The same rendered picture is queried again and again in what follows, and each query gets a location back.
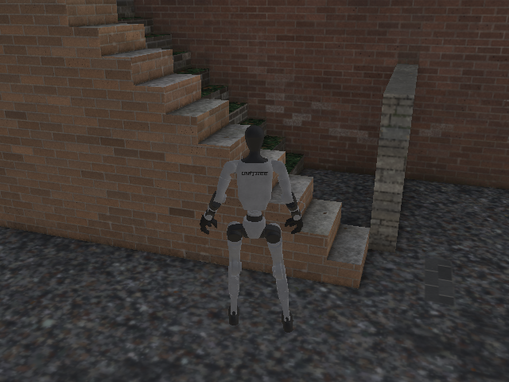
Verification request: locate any robot right upper arm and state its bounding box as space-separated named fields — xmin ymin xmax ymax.
xmin=271 ymin=160 xmax=294 ymax=204

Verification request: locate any robot left shin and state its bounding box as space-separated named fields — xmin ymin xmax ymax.
xmin=228 ymin=262 xmax=239 ymax=315

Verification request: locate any left robot hand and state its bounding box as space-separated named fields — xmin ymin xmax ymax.
xmin=200 ymin=215 xmax=217 ymax=234

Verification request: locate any right robot forearm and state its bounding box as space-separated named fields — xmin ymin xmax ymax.
xmin=286 ymin=192 xmax=301 ymax=220

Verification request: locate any right robot hand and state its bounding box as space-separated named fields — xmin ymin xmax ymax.
xmin=285 ymin=218 xmax=303 ymax=234

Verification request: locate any robot left upper arm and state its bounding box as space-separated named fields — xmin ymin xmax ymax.
xmin=214 ymin=160 xmax=238 ymax=204

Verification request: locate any robot right foot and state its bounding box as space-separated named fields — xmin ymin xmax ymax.
xmin=282 ymin=312 xmax=293 ymax=333

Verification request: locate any left robot forearm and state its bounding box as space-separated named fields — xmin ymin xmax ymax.
xmin=204 ymin=191 xmax=221 ymax=220

